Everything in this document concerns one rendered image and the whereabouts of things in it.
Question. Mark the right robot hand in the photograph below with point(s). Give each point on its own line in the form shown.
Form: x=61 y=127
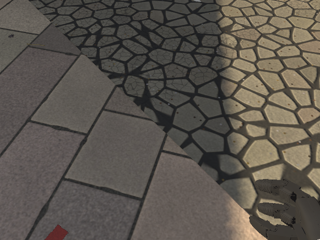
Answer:
x=302 y=221

